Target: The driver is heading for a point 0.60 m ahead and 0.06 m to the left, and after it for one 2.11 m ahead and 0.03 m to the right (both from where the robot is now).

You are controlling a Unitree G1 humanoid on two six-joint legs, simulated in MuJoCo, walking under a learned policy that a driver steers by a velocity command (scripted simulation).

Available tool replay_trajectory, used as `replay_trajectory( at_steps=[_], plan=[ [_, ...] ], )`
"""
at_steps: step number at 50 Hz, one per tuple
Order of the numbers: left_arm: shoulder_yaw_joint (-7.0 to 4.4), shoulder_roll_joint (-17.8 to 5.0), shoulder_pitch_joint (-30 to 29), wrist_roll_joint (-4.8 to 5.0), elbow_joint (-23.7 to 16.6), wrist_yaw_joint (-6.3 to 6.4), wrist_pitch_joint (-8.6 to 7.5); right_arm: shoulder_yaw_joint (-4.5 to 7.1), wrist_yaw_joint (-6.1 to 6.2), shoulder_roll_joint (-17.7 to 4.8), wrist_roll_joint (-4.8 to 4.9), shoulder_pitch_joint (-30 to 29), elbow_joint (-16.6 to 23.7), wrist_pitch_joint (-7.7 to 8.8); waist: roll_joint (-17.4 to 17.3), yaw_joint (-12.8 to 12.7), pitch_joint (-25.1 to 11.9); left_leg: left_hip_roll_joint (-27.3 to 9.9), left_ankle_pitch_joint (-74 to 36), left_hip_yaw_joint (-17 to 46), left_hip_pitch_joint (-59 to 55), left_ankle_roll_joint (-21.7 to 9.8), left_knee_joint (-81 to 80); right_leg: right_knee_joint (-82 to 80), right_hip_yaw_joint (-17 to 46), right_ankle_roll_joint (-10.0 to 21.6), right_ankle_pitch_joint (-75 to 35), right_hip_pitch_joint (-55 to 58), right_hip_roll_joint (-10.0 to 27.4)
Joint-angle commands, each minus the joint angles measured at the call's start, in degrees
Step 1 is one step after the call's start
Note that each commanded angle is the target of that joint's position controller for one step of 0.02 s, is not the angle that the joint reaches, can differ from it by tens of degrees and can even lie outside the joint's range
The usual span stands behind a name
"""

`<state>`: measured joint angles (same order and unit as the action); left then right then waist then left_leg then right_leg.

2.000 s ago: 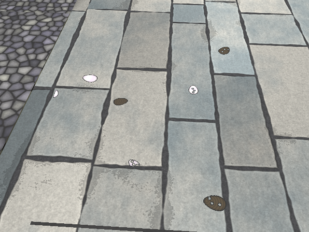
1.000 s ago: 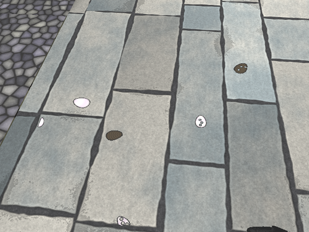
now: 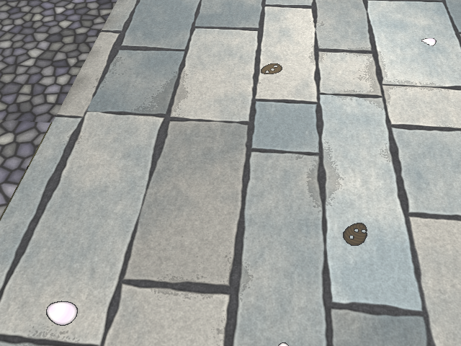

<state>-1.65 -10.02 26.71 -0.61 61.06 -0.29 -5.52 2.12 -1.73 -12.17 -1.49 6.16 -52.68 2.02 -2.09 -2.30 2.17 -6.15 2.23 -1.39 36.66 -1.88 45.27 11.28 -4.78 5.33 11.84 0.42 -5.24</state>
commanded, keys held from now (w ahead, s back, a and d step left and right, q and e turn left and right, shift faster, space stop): w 0.68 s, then no key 0.32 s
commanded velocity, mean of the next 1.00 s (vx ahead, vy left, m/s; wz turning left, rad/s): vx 0.43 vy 0.00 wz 0.00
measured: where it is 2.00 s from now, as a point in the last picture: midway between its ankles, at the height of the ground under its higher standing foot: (242, 331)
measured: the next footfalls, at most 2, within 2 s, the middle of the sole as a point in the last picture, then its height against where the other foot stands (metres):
left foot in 0.20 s outside the picture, level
right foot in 0.76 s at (276, 320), level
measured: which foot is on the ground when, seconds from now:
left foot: up 0.00-0.18, down 0.20-0.78, up 0.80-1.00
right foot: down 0.00-0.20, up 0.22-0.74, down 0.76-1.00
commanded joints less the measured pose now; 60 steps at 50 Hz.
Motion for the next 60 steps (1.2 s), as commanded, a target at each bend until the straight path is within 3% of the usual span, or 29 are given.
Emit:
replay_trajectory(
  at_steps=[1, 6, 8, 9, 10, 11, 12, 13, 14, 16, 17, 21, 27, 32, 35, 37, 38, 39, 40, 41, 42, 44, 47, 49, 52, 55, 58, 59, 60],
  plan=[
    [-0.96, -7.17, 3.23, -0.14, -1.36, 0.47, -0.72, -0.24, 0.01, -1.66, 0.33, -6.4, 4.37, 0.57, 5.78, -0.27, 4.0, 1.99, -3.08, -2.61, -0.46, -0.19, -6.28, -4.31, 7.84, 5.68, -21.45, -1.89, 15.48],
    [-1.27, -8.15, 4.46, -1.03, 0.12, 1.43, -0.14, 0.19, 0.26, -3.0, 0.27, -9.28, 6.3, 1.49, 5.82, 0.2, 4.52, 3.82, 4.41, -2.96, -2.03, -3.18, -12.39, 1.22, 7.73, 5.86, -31.59, 6.81, 18.72],
    [-1.53, -9.03, 2.53, -1.05, 0.1, 1.55, 0.03, 1.01, 0.89, -4.04, 0.22, -1.19, 3.85, 2.17, 6.23, 3.94, 0.39, 7.33, 7.85, -4.54, -14.03, -5.26, -15.64, 11.06, 5.94, 4.38, -45.95, 6.11, 17.82],
    [-1.46, -8.92, 1.55, -0.76, -0.05, 1.4, 0.21, 1.82, 1.43, -5.22, -0.17, 8.49, 0.46, 2.73, 4.5, 7.91, -4.57, 8.47, 5.5, -5.01, -26.05, -6.75, -18.98, 21.77, 3.87, 3.2, -46.05, 2.61, 15.52],
    [-0.89, -7.56, 0.95, -0.16, -1.71, 1.19, 0.05, 3.13, 2.12, -9.3, -1.57, 19.08, -1.95, 3.24, 0.85, 11.49, -11.42, -1.35, 9.17, 5.67, -41.69, -9.83, -19.39, 37.37, 2.23, 2.04, -30.31, -9.1, 13.05],
    [0.17, -1.6, 7.6, 2.13, -2.69, 0.5, 0.11, 4.6, 2.07, -15.13, -2.16, 23.4, -2.48, 3.0, -12.23, 9.07, -18.89, -18.62, 12.92, 34.24, -57.69, -18.61, -24.87, 60.29, -1.06, -0.85, 10.88, -30.42, 2.05],
    [-1.48, -7.62, 3.76, 0.4, -2.23, 0.66, 0.24, 4.21, 1.59, -12.31, 0.3, 19.21, -2.1, 2.06, -4.15, 8.45, -16.39, -16.81, 16.11, 38.95, -53.12, -17.89, -29.78, 65.38, 6.98, 0.07, 16.1, -36.18, 2.96],
    [-1.77, -7.68, -1.65, 0.11, -4.18, 0.47, 0.12, 3.32, 1.42, -9.42, 0.85, 12.43, -1.06, 2.07, -2.14, 5.9, -7.33, -14.76, 15.52, 28.95, -44.73, -15.87, -30.74, 64.36, 7.42, 0.46, 10.69, -38.42, 6.17],
    [-1.64, -6.79, -4.47, 0.0, -4.75, 0.28, -0.1, 2.47, 1.14, -6.06, 0.68, 9.28, -0.72, 2.54, 0.55, 4.61, -3.5, -12.27, 9.87, 23.12, -37.59, -14.13, -32.9, 61.11, 7.4, 0.37, 6.8, -36.49, 8.04],
    [-1.58, -4.68, -3.9, -1.33, -4.4, -0.18, 1.26, 1.33, 1.48, -2.46, 0.79, 8.71, -2.16, 3.3, -0.59, 1.21, -0.64, -7.48, 2.96, 14.47, -29.28, -10.5, -35.21, 55.5, 7.07, -0.61, 4.42, -30.82, 10.22],
    [-1.51, -3.66, -3.26, -1.57, -4.08, -0.53, 1.95, 1.14, 1.61, -2.19, 0.74, 10.19, -2.99, 3.72, -0.89, 0.67, -0.82, -6.7, 0.28, 12.61, -28.15, -10.17, -35.68, 54.36, 6.55, -1.1, 3.97, -29.26, 10.13],
    [-1.62, -3.8, -9.93, -1.7, -6.61, -1.22, 3.37, 1.44, 1.8, -4.85, 0.97, 15.22, -5.03, 4.49, -0.75, 0.54, 1.46, -5.32, -3.14, 8.49, -28.04, -10.49, -38.41, 48.6, 4.52, -2.92, -1.52, -34.54, 11.35],
    [-0.87, -3.54, -23.78, -0.72, -11.17, -1.42, 3.25, 0.82, 1.9, -4.49, 0.89, 21.41, -6.56, 4.23, -1.13, 3.89, 3.68, -3.77, -9.04, 4.9, -32.61, -9.14, -39.09, 32.1, 1.81, -4.13, -11.01, -37.48, 10.66],
    [-0.67, -4.13, -30.48, -0.61, -13.71, -1.25, 2.7, 0.79, 2.54, -4.78, 0.21, 25.71, -8.39, 3.88, -1.72, 5.78, 4.72, -5.97, -15.37, 4.3, -41.27, -9.75, -36.11, 24.53, 0.6, -2.33, -9.45, -38.01, 8.82],
    [-1.01, -4.6, -28.12, -0.68, -13.61, -0.9, 1.83, 1.0, 3.06, -5.35, -0.21, 24.04, -8.8, 3.61, -1.83, 3.55, 4.16, -6.63, -29.7, 2.75, -43.64, -8.55, -29.72, 20.47, -0.3, 0.1, -3.93, -32.06, 6.46],
    [-1.89, -5.54, -13.91, -1.19, -8.46, 0.08, 0.52, 1.06, 3.17, -5.74, 0.31, 22.37, -8.92, 3.36, -0.98, -1.96, -2.55, -3.47, -41.92, 0.4, -41.6, -5.87, -13.76, 14.18, -2.09, 2.14, -8.88, -15.32, 2.4],
    [-2.76, -8.32, -5.27, -2.48, -5.92, 0.68, -0.36, 0.62, 3.21, -4.81, 1.3, 22.26, -8.14, 3.59, 0.16, -4.61, -8.22, -1.15, -29.25, -0.54, -31.97, -4.24, -2.08, 15.02, 2.95, 3.86, -20.13, -0.52, 8.37],
    [-4.18, -14.74, 1.22, -3.74, -5.47, 0.94, -0.5, -0.55, 3.14, 0.29, 3.91, 27.54, -6.76, 3.51, 11.32, -4.04, -18.31, 6.98, 8.74, -4.82, -14.4, -1.27, 20.64, 17.82, 24.08, 12.0, -44.37, 18.4, 28.01],
    [-4.46, -14.63, 1.13, -0.36, -5.02, 0.36, 0.55, 0.9, 3.52, -3.32, 3.52, 30.0, -8.41, 2.97, 10.58, -3.12, -23.88, 11.47, 31.43, 1.92, -10.62, -1.02, 30.77, 14.56, 33.27, 17.39, -58.4, 18.05, 32.04],
    [-3.63, -11.99, -5.82, 0.8, -6.18, 0.17, 0.82, 1.29, 3.63, -3.8, 2.06, 25.5, -7.55, 2.49, 6.3, -0.41, -16.33, 8.05, 27.76, 5.34, -8.92, -1.07, 31.39, 13.13, 24.93, 15.62, -55.4, 9.69, 28.92],
    [-2.34, -7.52, -10.82, 0.67, -6.76, 0.2, 0.67, 0.93, 3.45, -2.09, 0.94, 21.03, -6.59, 2.51, 5.2, 0.55, -8.39, 6.19, 24.77, 4.72, -7.17, -0.76, 28.11, 10.19, 19.21, 13.05, -51.0, 1.74, 25.97],
    [-0.92, -3.44, -12.99, 0.59, -5.98, 0.87, 0.6, 1.29, 2.87, -1.49, -0.55, 19.41, -6.4, 1.18, 5.17, 3.33, -2.64, 3.87, 21.07, 4.07, -11.12, -0.08, 20.6, 5.61, 12.08, 8.46, -44.64, -8.61, 20.48],
    [-0.43, -4.71, -12.1, -0.3, -4.76, 1.02, -0.12, 0.95, 2.4, 1.15, -0.28, 21.81, -7.61, -0.9, 5.12, 6.1, -5.0, 5.17, 17.6, 2.49, -18.47, 0.84, 14.75, 4.97, 6.85, 7.81, -49.23, -14.03, 18.29],
    [-0.19, -5.78, -12.55, -0.63, -4.52, 0.92, -0.31, 0.67, 2.79, 1.25, -0.16, 19.94, -7.46, -1.74, 6.1, 6.71, -4.99, 4.84, 15.75, 1.76, -19.68, 1.06, 7.7, 4.81, 4.84, 7.3, -46.97, -15.54, 17.17],
    [0.23, -5.93, -10.51, -0.77, -3.46, 1.01, 0.39, 0.22, 3.38, 0.35, 0.14, 14.87, -6.86, -2.58, 8.56, 4.89, -4.88, 4.61, 12.83, 0.66, -21.59, 0.99, -1.21, 4.06, 5.08, 6.28, -35.54, -15.74, 16.42],
    [0.4, -5.91, -8.79, -0.85, -2.6, 1.3, 1.69, -0.18, 3.7, -0.26, 0.36, 11.89, -6.98, -2.9, 8.04, 3.36, -3.55, 4.31, 13.47, 0.36, -23.64, 0.94, -6.74, 2.87, 8.1, 6.42, -17.46, -16.71, 17.2],
    [0.71, -5.26, -9.09, -0.32, -2.22, 1.81, 2.81, -0.9, 4.07, 0.17, 0.12, 12.16, -8.03, -2.13, 4.64, 4.29, -0.4, 3.61, 7.62, 1.04, -29.78, 0.2, -21.14, 4.64, 10.0, 3.58, -3.35, -19.62, 16.0],
    [0.85, -4.54, -7.82, -0.38, -2.08, 1.89, 2.9, -0.85, 4.31, -1.33, -0.16, 13.38, -8.53, -1.47, 2.31, 3.75, -0.28, 0.03, 2.9, 4.92, -32.66, -0.09, -24.07, 5.89, 10.16, 1.42, -0.87, -20.67, 14.58],
    [0.84, -3.03, -3.99, 0.05, -1.78, 1.74, 3.08, -0.62, 4.48, -4.05, -0.02, 12.46, -8.43, -0.82, -2.04, 0.3, 0.62, -4.01, -3.34, 9.7, -31.56, -1.55, -24.26, 7.17, 7.58, -0.38, 1.88, -20.64, 10.36]
  ],
)
Velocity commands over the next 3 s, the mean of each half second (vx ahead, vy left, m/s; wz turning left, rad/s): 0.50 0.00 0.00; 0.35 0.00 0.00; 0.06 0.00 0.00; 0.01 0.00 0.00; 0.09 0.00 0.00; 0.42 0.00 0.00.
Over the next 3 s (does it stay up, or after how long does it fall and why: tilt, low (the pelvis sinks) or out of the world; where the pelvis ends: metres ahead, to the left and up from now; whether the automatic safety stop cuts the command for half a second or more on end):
stays up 0.78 0.07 -0.02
